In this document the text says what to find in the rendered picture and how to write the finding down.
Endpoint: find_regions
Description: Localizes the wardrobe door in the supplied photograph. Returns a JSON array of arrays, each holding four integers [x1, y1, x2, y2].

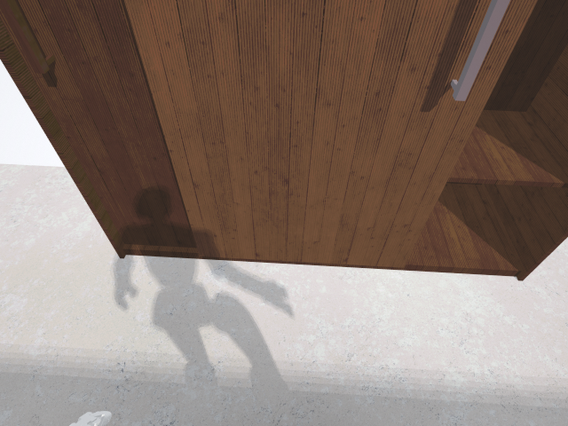
[[124, 0, 538, 268], [0, 0, 197, 248]]

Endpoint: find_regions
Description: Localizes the handle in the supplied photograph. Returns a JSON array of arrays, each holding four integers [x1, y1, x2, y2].
[[0, 0, 50, 74], [451, 0, 510, 101]]

